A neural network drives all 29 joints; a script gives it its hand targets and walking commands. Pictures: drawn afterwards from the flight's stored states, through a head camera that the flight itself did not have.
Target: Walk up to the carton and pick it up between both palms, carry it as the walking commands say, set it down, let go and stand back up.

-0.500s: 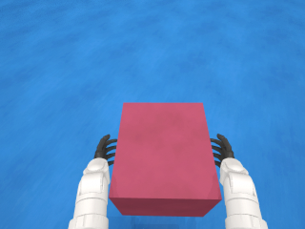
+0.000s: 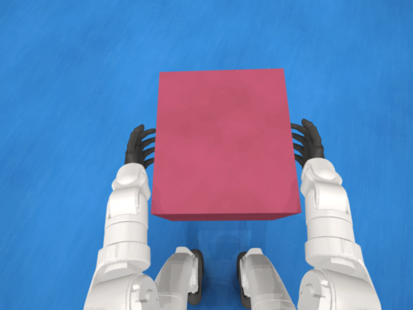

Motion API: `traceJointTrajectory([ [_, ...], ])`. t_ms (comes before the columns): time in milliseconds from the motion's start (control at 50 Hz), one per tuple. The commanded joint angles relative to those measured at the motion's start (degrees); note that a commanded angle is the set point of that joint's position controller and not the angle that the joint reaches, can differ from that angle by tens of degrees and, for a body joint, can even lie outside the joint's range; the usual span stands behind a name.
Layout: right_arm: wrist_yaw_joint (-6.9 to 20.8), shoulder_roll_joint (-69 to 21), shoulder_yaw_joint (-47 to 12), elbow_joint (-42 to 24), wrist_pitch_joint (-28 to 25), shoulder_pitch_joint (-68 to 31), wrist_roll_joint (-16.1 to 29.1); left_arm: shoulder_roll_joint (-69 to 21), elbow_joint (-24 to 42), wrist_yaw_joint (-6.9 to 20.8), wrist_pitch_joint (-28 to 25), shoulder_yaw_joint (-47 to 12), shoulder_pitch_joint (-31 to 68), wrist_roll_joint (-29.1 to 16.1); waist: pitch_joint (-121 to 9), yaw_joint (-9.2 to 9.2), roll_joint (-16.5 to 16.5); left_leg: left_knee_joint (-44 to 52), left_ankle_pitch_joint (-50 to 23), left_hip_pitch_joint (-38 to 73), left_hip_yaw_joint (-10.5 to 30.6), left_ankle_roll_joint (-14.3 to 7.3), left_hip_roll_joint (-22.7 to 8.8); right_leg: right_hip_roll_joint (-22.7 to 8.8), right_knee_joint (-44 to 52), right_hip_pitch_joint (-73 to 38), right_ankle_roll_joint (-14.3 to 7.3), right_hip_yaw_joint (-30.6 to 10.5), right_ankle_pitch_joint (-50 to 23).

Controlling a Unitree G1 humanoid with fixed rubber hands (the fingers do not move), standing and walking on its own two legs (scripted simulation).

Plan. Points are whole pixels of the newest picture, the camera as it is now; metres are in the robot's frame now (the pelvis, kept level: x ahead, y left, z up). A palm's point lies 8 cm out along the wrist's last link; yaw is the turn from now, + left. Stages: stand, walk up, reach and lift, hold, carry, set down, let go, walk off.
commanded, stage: set down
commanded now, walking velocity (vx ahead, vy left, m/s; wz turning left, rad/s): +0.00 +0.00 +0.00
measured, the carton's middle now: (221, 153) +0.43 +0.00 -0.11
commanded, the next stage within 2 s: none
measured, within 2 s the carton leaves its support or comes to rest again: neither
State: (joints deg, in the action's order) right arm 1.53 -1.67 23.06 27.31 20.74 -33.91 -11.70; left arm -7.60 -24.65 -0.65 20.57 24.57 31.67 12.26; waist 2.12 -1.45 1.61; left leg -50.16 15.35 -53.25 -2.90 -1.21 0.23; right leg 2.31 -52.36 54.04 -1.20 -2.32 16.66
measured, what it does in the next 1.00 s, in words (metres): lowers itself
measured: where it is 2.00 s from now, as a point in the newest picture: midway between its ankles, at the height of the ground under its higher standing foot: (220, 288)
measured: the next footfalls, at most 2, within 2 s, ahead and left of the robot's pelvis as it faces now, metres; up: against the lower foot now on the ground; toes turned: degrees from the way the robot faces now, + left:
none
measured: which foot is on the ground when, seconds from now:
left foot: down 0.00-1.00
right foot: down 0.00-1.00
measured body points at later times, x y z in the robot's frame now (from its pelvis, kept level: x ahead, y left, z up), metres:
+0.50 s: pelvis +0.01 -0.01 -0.06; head +0.22 +0.00 +0.33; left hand +0.41 +0.17 -0.14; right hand +0.43 -0.17 -0.14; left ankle +0.08 +0.11 -0.68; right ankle +0.08 -0.10 -0.68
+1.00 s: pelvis -0.02 +0.00 -0.15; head +0.23 -0.01 +0.22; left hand +0.44 +0.18 -0.22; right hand +0.46 -0.17 -0.23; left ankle +0.08 +0.11 -0.68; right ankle +0.08 -0.10 -0.68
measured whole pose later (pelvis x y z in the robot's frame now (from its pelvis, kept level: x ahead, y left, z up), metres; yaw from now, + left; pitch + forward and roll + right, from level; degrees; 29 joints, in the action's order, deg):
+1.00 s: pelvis -0.02 +0.00 -0.15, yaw +2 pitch +40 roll +1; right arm 0.0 6.4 21.4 35.6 20.9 -51.6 -8.3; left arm -2.6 -29.5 -5.1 21.4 24.2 47.5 6.5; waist -7.5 -1.1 2.0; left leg -86.5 24.6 -101.9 -2.5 -1.5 0.9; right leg 1.6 -88.4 101.8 -0.8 -0.8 26.5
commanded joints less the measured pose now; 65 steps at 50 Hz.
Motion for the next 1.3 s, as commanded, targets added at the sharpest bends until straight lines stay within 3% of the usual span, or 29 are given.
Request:
traceJointTrajectory([
  [0, 17.72, -55.59, -36.11, 2.13, 0.85, -38.97, 7.42, -48.93, -1.36, 19.46, 1.11, -33.11, 41.89, -8.83, -49.98, -0.79, -7.99, 1.92, 0.57, 14.76, 4.92, -1.26, 4.77, 2.6, 6.6, -20.53, 0.14, -3.03, 1.39],
  [40, 17.51, -55.2, -33.95, 3.88, 0.99, -39.65, 7.01, -47.82, -3.54, 20.32, 1.4, -31.54, 43.46, -8.76, -47.05, -0.72, -7.13, 0.24, 2.3, 10.01, 4.62, -1.24, 4.75, 2.11, 6.23, -19.05, -0.06, -4.55, 3.42],
  [140, 17.1, -57.85, -31.98, 6.45, 0.74, -38.24, 6.95, -47.52, -3.56, 21.53, 0.77, -31.05, 44.66, -7.99, -50.82, -0.14, -5.09, -3.31, -2.0, 6.26, 4.06, -0.96, 5.12, 2.74, 2.69, -16.68, 0.33, -3.8, -3.49],
  [160, 17.05, -56.6, -31.51, 5.91, 0.06, -38.84, 6.86, -48.18, -3.38, 21.7, 0.22, -32.29, 45.65, -8.38, -52.68, 1.24, -3.53, -4.59, -4.08, 5.57, 4.21, -0.71, 5.05, 2.86, 1.75, -15.86, 0.13, -3.87, -6.0],
  [260, 16.71, -57.32, -33.22, 4.93, -0.88, -36.46, 7.33, -49.23, -1.31, 21.57, -0.83, -35.59, 44.81, -9.5, -61.31, 2.66, -1.78, -8.61, -10.59, 2.61, 3.53, 0.28, 5.97, 3.65, -2.06, -15.69, 0.24, -3.33, -14.98],
  [300, 16.64, -57.85, -34.73, 4.23, -1.43, -36.37, 8.66, -48.9, 0.77, 20.79, -1.58, -37.87, 45.32, -9.94, -64.22, 2.27, 0.25, -10.08, -12.95, 2.29, 3.36, 0.57, 6.22, 3.77, -3.9, -14.89, 0.38, -3.78, -17.97],
  [400, 16.61, -54.7, -38.54, 0.85, -2.45, -37.35, 10.8, -48.86, 1.26, 18.76, -2.44, -39.54, 42.79, -11.04, -69.86, 1.56, 0.21, -13.52, -16.39, -0.12, 2.93, 1.32, 6.73, 4.71, -8.54, -11.04, 0.56, -2.99, -21.81],
  [560, 16.84, -50.47, -40.42, -0.22, -3.04, -43.36, 13.39, -47.71, 1.38, 15.22, -2.61, -39.39, 45.38, -12.51, -71.67, 0.72, -1.21, -18.82, -12.89, -2.36, 3.47, 1.46, 6.99, 5.37, -15.08, 1.62, 0.66, -1.07, -13.98],
  [580, 17.01, -49.17, -38.97, 1.06, -2.71, -42.88, 12.78, -47.66, 1.19, 14.86, -2.26, -39.2, 46.7, -12.81, -71.09, 2.17, -1.52, -18.97, -12.45, -2.4, 3.9, 1.53, 6.81, 5.44, -15.57, 3.59, 0.56, -0.15, -13.28],
  [600, 16.75, -49.16, -40.09, 0.27, -2.96, -45.61, 13.49, -47.67, 0.25, 14.58, -2.19, -38.33, 46.5, -12.5, -71.21, 0.45, -1.97, -19.76, -11.87, -3.82, 3.67, 1.36, 6.89, 5.25, -15.87, 4.07, 0.68, -0.87, -12.08],
  [620, 16.96, -48.7, -38.62, 2.57, -2.42, -43.86, 12.74, -47.62, 0.2, 14.24, -1.94, -38.44, 47.09, -12.45, -70.2, 1.18, -2.13, -19.52, -10.69, -3.6, 4.16, 1.51, 6.82, 5.34, -16.72, 6.45, 0.67, 0.11, -10.51],
  [640, 16.99, -49.12, -38.95, 1.79, -2.25, -44.85, 12.96, -46.65, 0.69, 13.87, -1.89, -38.13, 47.49, -12.35, -71.07, 0.02, -2.76, -20.67, -10.84, -3.34, 3.75, 1.38, 6.89, 5.5, -17.46, 7.0, 0.77, -0.01, -10.16],
  [660, 16.98, -48.15, -37.62, 3.28, -2.04, -44.17, 11.81, -47.9, -0.07, 13.78, -1.67, -37.96, 47.77, -12.6, -69.94, 2.13, -3.24, -20.86, -11.14, -3.78, 4.27, 1.44, 6.92, 5.44, -17.48, 8.35, 0.63, 0.37, -10.09],
  [700, 16.97, -47.35, -36.98, 3.72, -1.87, -46.4, 12.25, -46.98, 0.39, 13.46, -1.54, -37.63, 50.73, -13.3, -71.56, 1.92, -3.52, -22.14, -9.12, -4.79, 4.18, 1.72, 6.95, 5.6, -19.15, 9.87, 0.77, 1.03, -7.55],
  [720, 16.97, -48.09, -37.2, 3.69, -1.77, -47.7, 12.5, -47.02, -0.15, 13.35, -1.28, -36.69, 51.38, -12.92, -71.11, 0.53, -4.07, -22.38, -9.3, -6.01, 3.72, 1.62, 7.09, 5.59, -19.35, 9.8, 0.81, 0.77, -8.09],
  [740, 16.84, -47.5, -36.85, 3.06, -1.87, -47.88, 12.54, -47.5, 0.08, 13.14, -1.36, -37.65, 51.74, -13.46, -73.28, 2.48, -4.72, -23.16, -10.29, -4.41, 4.77, 1.45, 6.94, 5.61, -20.5, 10.86, 0.95, 1.42, -8.65],
  [780, 16.44, -46.09, -36.3, 3.14, -1.7, -51.25, 12.59, -46.93, -0.65, 13.22, -1.06, -37.0, 54.7, -14.44, -73.52, 3.21, -5.0, -24.37, -7.57, -7.06, 4.16, 1.73, 7.12, 5.56, -21.23, 11.09, 1.01, 1.7, -6.37],
  [800, 16.43, -47.1, -36.39, 4.18, -1.47, -51.42, 12.7, -45.47, 0.59, 12.83, -1.37, -36.58, 56.4, -14.42, -73.52, 1.37, -5.81, -25.13, -7.56, -7.71, 3.85, 1.55, 7.16, 5.47, -21.85, 12.38, 1.01, 1.28, -5.55],
  [860, 15.95, -46.03, -35.01, 4.49, -1.38, -54.33, 12.58, -45.07, 0.63, 12.6, -1.24, -36.55, 60.3, -15.02, -73.89, 3.19, -5.91, -26.94, -5.07, -10.3, 3.61, 1.56, 7.42, 5.47, -23.57, 13.63, 1.02, 1.81, -3.92],
  [920, 15.4, -45.65, -35.88, 4.36, -1.11, -57.17, 13.54, -43.62, 0.07, 12.34, -1.08, -35.96, 62.29, -15.38, -76.14, 1.9, -6.46, -29.16, -4.84, -12.26, 2.73, 1.61, 7.51, 5.33, -25.11, 13.73, 1.23, 1.45, -3.46],
  [940, 15.26, -45.77, -36.07, 3.3, -1.24, -58.49, 13.8, -44.14, 0.7, 12.14, -1.09, -36.68, 63.46, -15.86, -79.15, 2.79, -6.38, -29.91, -5.3, -10.31, 3.13, 1.35, 7.55, 5.43, -25.93, 14.05, 1.1, 1.7, -3.65],
  [1080, 15.16, -45.22, -32.64, 8.49, -0.22, -63.12, 13.85, -42.06, -0.02, 11.28, -0.37, -34.71, 71.23, -15.61, -78.69, 1.29, -3.18, -32.89, 0.99, -14.7, 2.55, 1.71, 7.65, 5.31, -30.05, 19.54, 0.31, 1.77, 1.62],
  [1120, 15.0, -45.08, -34.46, 6.95, -0.12, -67.12, 15.16, -41.19, -0.77, 11.21, -0.27, -33.48, 72.35, -15.83, -81.59, -0.15, -4.61, -34.59, 0.77, -15.75, 1.79, 1.34, 7.67, 5.2, -30.75, 17.43, 0.56, 1.1, 2.12],
  [1140, 14.89, -44.51, -34.17, 5.66, -0.09, -67.55, 15.06, -42.21, -1.07, 11.46, 0.09, -34.59, 72.11, -15.98, -84.5, 1.66, -4.33, -35.53, -0.16, -15.08, 1.65, 1.32, 7.75, 5.27, -31.5, 17.07, 0.65, 1.8, 0.84],
  [1160, 14.81, -45.4, -34.82, 6.43, -0.02, -67.95, 15.54, -40.87, -0.4, 11.55, -0.11, -34.09, 73.1, -16.2, -83.89, -0.37, -4.52, -36.02, -0.05, -17.68, 1.03, 1.3, 7.82, 5.25, -32.24, 15.86, 0.71, 1.15, 0.63],
  [1220, 14.67, -44.35, -34.99, 4.05, -0.02, -71.73, 16.15, -42.39, 0.63, 11.74, 0.52, -36.1, 75.77, -17.3, -89.76, 1.37, -3.62, -37.3, 0.15, -16.27, 1.64, 1.47, 8.0, 5.51, -34.08, 15.38, 0.41, 1.59, 0.13],
  [1240, 14.44, -43.8, -36.24, 1.46, 0.21, -72.43, 16.86, -41.93, 5.08, 11.56, 0.4, -38.54, 79.43, -19.09, -97.9, 2.8, -3.42, -38.3, -1.32, -12.5, 1.74, 1.6, 7.94, 5.55, -34.72, 12.0, 0.35, 1.76, -1.52],
  [1260, 14.14, -43.59, -38.92, -2.37, 0.21, -76.12, 18.68, -40.34, 7.88, 11.27, 0.53, -39.52, 80.95, -19.97, -103.79, 1.24, -4.25, -39.54, -2.96, -10.8, 1.37, 1.47, 7.95, 5.51, -35.3, 9.16, 0.45, 1.0, -2.6],
  [1280, 13.22, -41.82, -40.84, -7.02, 0.28, -78.29, 19.94, -39.48, 12.02, 10.81, 0.6, -41.7, 83.64, -21.65, -112.8, 2.43, -4.9, -40.83, -5.5, -7.74, 0.99, 1.66, 8.18, 5.64, -36.32, 3.34, 0.53, 1.41, -5.85],
])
